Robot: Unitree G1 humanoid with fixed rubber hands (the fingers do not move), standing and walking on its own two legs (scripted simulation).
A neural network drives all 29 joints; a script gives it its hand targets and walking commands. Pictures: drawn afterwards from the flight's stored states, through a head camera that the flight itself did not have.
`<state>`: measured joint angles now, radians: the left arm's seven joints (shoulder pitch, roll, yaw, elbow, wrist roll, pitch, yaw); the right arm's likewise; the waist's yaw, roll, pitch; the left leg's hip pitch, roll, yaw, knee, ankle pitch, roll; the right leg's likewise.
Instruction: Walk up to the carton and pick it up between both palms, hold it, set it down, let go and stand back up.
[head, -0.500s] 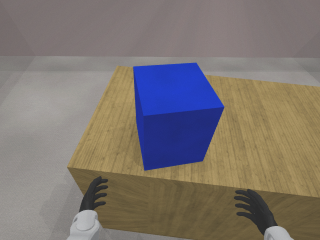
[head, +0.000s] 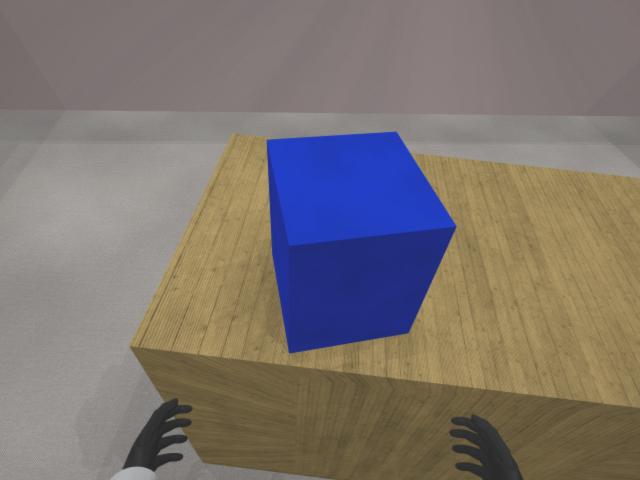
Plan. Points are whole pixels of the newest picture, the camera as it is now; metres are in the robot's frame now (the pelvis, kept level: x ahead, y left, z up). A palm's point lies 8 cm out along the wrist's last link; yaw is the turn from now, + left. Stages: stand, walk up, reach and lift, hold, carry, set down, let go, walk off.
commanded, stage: set down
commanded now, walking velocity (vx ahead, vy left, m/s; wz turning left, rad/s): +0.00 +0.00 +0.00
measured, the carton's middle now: (342, 243) +0.45 -0.01 +0.04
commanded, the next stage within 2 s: let go in 0.06 s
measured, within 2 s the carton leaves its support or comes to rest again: neither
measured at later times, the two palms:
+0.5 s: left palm out of the picture +0.14 +0.23 -0.08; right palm out of the picture +0.14 -0.22 -0.07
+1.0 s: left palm out of the picture +0.10 +0.25 -0.13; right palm out of the picture +0.04 -0.26 -0.11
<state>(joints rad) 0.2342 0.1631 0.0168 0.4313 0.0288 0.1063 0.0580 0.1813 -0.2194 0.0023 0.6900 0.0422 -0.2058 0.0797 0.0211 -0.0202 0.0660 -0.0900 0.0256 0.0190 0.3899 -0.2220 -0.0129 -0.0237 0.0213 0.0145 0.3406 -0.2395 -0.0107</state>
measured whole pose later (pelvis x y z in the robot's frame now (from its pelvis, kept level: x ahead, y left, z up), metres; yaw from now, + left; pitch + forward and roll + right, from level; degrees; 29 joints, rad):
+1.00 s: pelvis -0.02 +0.01 -0.02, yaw -2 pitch -1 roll -1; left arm 0.24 0.25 0.06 0.71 0.03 0.00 -0.03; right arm 0.31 -0.22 -0.07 0.74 -0.03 0.01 0.01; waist -0.01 -0.06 0.00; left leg -0.30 0.05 0.04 0.62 -0.30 0.01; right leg -0.25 0.04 0.04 0.58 -0.31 0.00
